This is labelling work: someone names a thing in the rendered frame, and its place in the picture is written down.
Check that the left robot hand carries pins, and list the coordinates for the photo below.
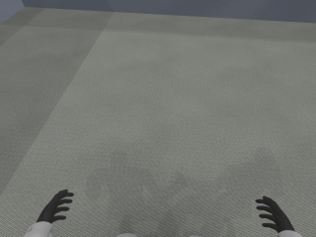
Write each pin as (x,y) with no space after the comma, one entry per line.
(48,213)

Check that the robot left forearm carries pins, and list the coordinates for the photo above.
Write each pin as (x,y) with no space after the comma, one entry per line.
(40,229)

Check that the right robot hand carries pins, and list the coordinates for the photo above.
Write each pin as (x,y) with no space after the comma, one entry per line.
(281,221)

